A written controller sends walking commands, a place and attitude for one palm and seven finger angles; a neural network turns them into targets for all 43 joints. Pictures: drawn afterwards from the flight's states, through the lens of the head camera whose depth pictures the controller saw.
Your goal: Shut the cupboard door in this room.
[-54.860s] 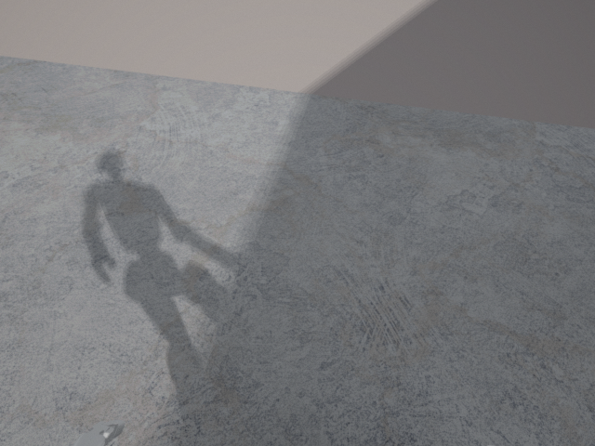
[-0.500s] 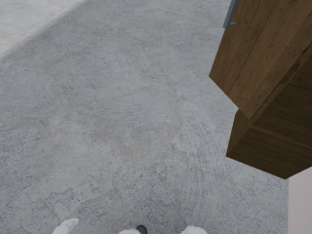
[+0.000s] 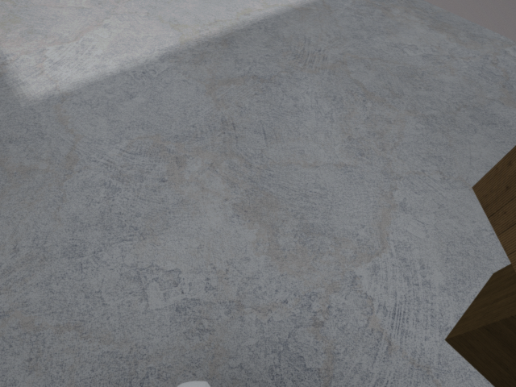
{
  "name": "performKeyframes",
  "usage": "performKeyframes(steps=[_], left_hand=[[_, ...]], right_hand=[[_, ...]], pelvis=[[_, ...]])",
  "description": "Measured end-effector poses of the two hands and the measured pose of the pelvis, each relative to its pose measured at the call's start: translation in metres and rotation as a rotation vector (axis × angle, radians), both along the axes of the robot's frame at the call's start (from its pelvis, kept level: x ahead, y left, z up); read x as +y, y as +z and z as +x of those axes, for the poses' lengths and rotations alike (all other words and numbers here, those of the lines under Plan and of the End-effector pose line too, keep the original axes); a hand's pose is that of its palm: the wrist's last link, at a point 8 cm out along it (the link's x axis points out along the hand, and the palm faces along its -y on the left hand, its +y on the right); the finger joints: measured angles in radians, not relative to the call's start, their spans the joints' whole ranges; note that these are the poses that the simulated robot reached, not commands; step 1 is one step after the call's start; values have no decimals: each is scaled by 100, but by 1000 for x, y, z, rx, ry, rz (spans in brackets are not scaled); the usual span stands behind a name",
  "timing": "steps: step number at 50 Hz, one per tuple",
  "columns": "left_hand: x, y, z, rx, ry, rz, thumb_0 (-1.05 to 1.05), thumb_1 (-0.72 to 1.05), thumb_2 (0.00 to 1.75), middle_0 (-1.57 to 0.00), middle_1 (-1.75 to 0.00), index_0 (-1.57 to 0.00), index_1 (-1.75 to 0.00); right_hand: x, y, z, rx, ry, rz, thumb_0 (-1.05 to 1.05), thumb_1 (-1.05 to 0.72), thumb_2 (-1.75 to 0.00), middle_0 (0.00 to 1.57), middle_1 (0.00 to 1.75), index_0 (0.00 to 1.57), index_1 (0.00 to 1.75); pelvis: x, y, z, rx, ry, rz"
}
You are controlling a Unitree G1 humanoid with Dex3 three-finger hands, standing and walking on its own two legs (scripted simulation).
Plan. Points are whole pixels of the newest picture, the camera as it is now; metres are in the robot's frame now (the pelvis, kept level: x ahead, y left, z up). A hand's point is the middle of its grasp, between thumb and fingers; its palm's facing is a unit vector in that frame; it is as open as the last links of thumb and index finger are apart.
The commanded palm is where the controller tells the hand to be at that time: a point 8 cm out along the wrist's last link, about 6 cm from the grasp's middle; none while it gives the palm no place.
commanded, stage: walk to a spot facing it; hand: left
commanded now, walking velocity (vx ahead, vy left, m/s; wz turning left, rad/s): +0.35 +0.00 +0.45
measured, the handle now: out of the picture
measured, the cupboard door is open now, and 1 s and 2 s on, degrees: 51 51 51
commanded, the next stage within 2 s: turn to face it in 0.96 s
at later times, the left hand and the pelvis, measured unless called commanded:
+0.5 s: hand (172, 288) +0.29 +0.18 -0.15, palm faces +0.11 -0.97 -0.23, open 7.4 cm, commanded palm none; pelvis +0.20 -0.02 -0.01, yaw +8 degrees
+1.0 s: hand (171, 301) +0.28 +0.19 -0.19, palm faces +0.47 -0.87 -0.13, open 7.4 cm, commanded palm none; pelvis +0.40 +0.06 -0.02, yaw +25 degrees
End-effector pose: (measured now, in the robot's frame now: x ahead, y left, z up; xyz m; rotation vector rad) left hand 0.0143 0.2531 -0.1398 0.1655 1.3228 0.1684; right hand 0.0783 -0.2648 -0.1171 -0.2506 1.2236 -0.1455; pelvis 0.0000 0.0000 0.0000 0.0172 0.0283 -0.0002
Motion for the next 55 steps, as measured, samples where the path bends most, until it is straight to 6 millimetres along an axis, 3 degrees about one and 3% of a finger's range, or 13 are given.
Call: performKeyframes(steps=[3, 6, 10, 15, 19, 23, 26, 31, 35, 40, 45, 50, 55], left_hand=[[21, -8, -12, 88, 35, 8, 1, 90, 90, -21, -30, -20, -30], [33, 0, 6, 96, 46, 20, 1, 90, 90, -20, -29, -20, -30], [37, 16, 59, -13, 49, 22, 1, 91, 90, -20, -29, -20, -30], [25, 28, 138, -148, 34, 16, 1, 91, 90, -20, -29, -20, -30], [6, 29, 201, -207, 5, 16, 1, 90, 90, -20, -29, -20, -30], [-14, 23, 253, -259, 0, 34, 1, 90, 90, -20, -29, -20, -30], [-25, 24, 262, -256, 45, 34, 0, 90, 90, -20, -29, -20, -30], [-38, 28, 249, -146, 162, 23, 0, 92, 90, -21, -29, -20, -30], [-41, 25, 238, -69, 234, 10, 0, 94, 90, -21, -29, -20, -30], [-50, 15, 228, 20, 330, -42, 0, 92, 90, -20, -29, -20, -30], [-49, 1, 225, 106, 431, -98, 0, 91, 90, -20, -29, -20, -30], [-19, -22, 239, 164, 495, -131, 1, 90, 90, -21, -30, -20, -30], [50, -13, 310, 21, 496, -44, 1, 90, 90, -20, -29, -20, -30]], right_hand=[[18, 2, 38, -86, 44, -13, 0, -91, -90, 20, 30, 19, 30], [31, 9, 51, -106, 51, -11, 0, -91, -90, 20, 30, 20, 30], [43, 8, 49, -32, 52, 10, 0, -91, -90, 20, 30, 20, 30], [48, -4, 44, 93, 26, 55, 0, -91, -90, 21, 30, 20, 30], [42, -20, 50, 174, -12, 88, 0, -90, -90, 21, 30, 20, 30], [26, -42, 72, 253, -26, 109, 0, -90, -90, 21, 30, 20, 30], [15, -39, 109, 268, 3, 102, 0, -91, -90, 21, 30, 20, 30], [7, -17, 196, 179, 63, 79, 0, -91, -90, 20, 30, 19, 30], [14, -7, 267, 122, 128, 67, 0, -91, -90, 20, 30, 19, 30], [43, -3, 356, 63, 244, 66, 0, -91, -90, 20, 30, 19, 30], [98, -3, 451, -15, 389, 73, 0, -91, -90, 20, 30, 19, 30], [156, -12, 531, -151, 483, 64, 0, -91, -90, 20, 30, 19, 30], [178, -4, 551, -124, 505, 30, 0, -91, -90, 20, 30, 19, 30]], pelvis=[[12, -5, 14, -6, 10, 2], [17, 2, 31, -11, 26, -10], [20, 13, 56, -18, 62, -18], [16, 14, 95, -26, 91, -5], [5, 7, 135, -31, 96, 15], [-11, -9, 180, -33, 120, 11], [-19, -5, 203, -42, 150, 11], [-24, 13, 246, -30, 204, 4], [-22, 18, 281, -19, 256, -8], [-8, 16, 320, -18, 319, -25], [19, 6, 360, -25, 380, -34], [63, -17, 400, -33, 435, -39], [86, -7, 425, -37, 471, -32]])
